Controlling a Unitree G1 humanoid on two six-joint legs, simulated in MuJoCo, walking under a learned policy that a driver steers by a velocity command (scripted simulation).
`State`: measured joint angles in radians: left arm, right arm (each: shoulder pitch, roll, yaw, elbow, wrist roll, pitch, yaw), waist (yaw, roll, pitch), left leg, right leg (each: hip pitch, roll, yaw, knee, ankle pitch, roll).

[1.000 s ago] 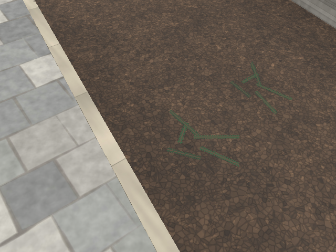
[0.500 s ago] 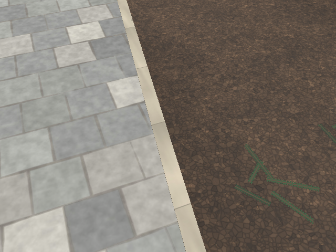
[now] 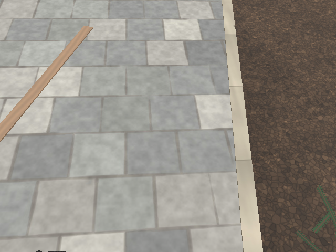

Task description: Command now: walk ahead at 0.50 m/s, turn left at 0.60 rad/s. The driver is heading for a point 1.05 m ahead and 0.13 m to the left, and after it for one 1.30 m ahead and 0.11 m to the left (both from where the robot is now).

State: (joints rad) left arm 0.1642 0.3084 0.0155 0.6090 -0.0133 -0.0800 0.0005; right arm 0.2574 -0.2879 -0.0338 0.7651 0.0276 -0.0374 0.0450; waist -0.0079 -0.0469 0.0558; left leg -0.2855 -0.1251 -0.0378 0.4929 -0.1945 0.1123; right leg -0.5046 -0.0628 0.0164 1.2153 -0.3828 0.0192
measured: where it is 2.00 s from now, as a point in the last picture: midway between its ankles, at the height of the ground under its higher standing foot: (138, 125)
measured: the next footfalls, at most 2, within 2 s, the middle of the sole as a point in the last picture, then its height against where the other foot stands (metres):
right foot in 0.34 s outside the picture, level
left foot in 0.78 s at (92, 236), level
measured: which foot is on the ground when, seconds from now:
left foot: down 0.00-0.34, up 0.36-0.76, down 0.78-1.00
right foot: up 0.00-0.32, down 0.34-0.78, up 0.80-1.00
